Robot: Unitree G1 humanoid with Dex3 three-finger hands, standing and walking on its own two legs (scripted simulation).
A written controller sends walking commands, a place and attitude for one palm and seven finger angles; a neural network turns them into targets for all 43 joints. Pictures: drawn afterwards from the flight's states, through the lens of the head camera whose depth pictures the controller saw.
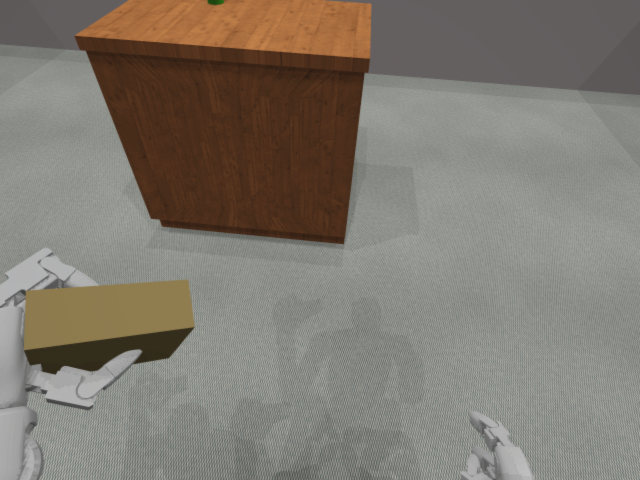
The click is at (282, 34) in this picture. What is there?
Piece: table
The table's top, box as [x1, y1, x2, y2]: [75, 0, 370, 72]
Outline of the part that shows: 75,35 79,48 86,50 367,72 369,62 370,4 326,0 224,0 222,4 211,5 208,4 206,0 128,0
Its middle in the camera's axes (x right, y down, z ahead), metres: -0.26 -0.71 +1.27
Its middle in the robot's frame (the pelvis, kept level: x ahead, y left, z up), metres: +1.42 +0.34 +0.04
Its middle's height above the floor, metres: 0.81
